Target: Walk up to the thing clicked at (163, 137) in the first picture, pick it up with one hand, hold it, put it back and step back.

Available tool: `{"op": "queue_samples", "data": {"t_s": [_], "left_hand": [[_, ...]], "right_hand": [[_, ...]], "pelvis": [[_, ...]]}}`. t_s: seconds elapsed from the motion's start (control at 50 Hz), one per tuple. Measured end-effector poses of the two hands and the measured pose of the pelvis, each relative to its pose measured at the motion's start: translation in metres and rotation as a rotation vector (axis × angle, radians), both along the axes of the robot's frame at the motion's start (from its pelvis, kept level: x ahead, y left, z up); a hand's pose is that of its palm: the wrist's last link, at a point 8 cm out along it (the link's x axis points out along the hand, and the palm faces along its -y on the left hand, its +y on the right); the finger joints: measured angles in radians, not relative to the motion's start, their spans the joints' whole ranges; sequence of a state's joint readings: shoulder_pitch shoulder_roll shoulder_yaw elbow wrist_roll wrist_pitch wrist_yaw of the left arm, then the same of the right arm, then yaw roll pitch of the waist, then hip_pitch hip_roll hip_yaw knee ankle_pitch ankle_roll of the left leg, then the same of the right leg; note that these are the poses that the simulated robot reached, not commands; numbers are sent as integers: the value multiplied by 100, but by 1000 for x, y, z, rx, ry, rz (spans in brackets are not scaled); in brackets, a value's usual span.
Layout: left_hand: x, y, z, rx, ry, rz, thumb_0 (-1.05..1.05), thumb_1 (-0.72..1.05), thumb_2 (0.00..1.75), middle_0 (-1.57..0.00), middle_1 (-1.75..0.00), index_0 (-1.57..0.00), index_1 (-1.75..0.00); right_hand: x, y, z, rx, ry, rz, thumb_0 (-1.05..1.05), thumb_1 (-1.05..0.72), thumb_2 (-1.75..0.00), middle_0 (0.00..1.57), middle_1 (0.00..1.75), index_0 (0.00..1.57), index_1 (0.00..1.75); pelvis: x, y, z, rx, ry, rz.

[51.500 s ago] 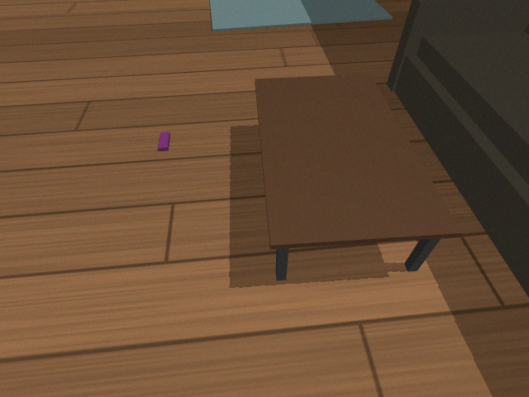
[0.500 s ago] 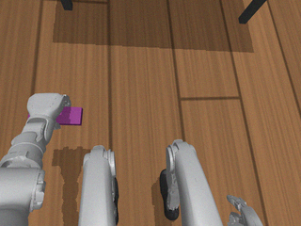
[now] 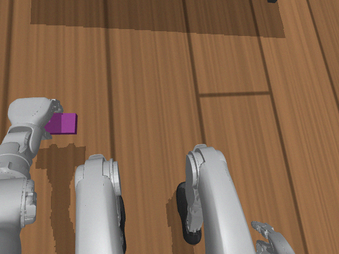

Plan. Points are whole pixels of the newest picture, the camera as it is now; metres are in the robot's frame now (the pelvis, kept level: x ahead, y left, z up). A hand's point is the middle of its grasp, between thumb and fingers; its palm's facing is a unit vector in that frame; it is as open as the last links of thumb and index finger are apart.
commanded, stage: crouch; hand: left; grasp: from above
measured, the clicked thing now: (46, 123) +0.42 +0.30 -0.22
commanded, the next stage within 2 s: lower in 0.16 s
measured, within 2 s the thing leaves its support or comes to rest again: rests again in 1.66 s
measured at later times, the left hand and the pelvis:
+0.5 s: hand (48, 127) +0.42 +0.30 -0.23, palm faces -0.49 -0.07 -0.87, open 8.2 cm; pelvis +0.00 +0.00 -0.04, yaw -1 degrees
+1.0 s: hand (57, 127) +0.43 +0.29 -0.28, palm faces -0.46 -0.09 -0.88, open 8.1 cm; pelvis +0.01 +0.00 -0.07, yaw -4 degrees
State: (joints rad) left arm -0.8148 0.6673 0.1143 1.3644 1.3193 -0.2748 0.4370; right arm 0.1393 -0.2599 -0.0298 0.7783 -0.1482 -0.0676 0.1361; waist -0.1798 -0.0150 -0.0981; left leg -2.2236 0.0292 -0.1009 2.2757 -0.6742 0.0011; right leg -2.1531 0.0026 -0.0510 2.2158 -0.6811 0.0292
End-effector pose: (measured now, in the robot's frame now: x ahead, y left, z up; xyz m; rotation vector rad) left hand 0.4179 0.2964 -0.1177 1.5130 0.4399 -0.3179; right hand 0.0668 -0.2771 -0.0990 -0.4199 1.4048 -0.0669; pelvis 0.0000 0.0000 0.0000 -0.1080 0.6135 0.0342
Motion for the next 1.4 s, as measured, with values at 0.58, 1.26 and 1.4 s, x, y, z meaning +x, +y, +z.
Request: {"op": "queue_samples", "data": {"t_s": [0.58, 1.26, 1.4], "left_hand": [[6, 5, -66, -36, 22, 19, -2, 27, 22, -86, -25, -93, -23], [11, 4, -130, -45, 30, 50, -2, 27, 22, -86, -25, -93, -23], [9, -2, -134, -55, 10, 9, -2, 27, 21, -87, -24, -93, -22]], "right_hand": [[1, -5, -44, -21, 30, 59, 0, -90, -90, 21, 30, 20, 29], [-18, 0, -56, -3, 109, 168, 0, -90, -89, 21, 30, 20, 29], [-18, 2, -52, -13, 113, 201, 0, -90, -89, 21, 30, 20, 29]], "pelvis": [[3, -3, -52, -15, -54, -25], [8, 0, -85, -58, -129, -60], [7, 2, -87, -70, -144, -66]]}}
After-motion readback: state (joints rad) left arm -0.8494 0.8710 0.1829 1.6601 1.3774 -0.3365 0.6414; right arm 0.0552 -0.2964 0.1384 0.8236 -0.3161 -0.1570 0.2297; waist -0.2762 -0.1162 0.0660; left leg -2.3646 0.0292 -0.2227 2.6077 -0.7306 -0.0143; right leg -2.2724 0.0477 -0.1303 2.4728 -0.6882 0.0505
